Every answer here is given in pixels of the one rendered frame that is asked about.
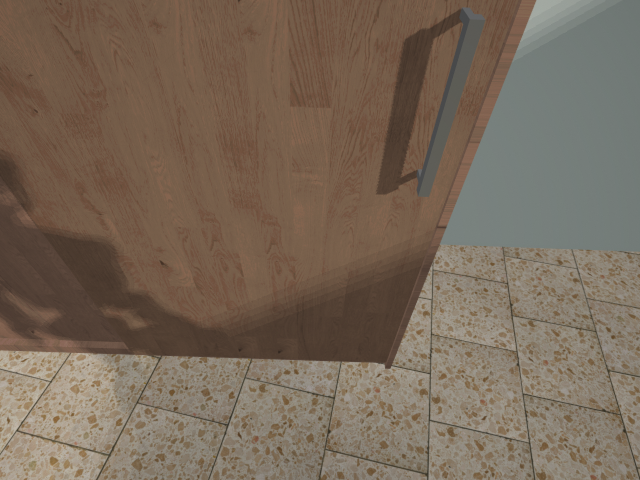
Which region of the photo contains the handle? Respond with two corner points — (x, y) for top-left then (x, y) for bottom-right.
(416, 7), (485, 197)

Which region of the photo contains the wardrobe door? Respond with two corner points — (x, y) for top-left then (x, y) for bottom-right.
(0, 177), (123, 342)
(0, 0), (519, 362)

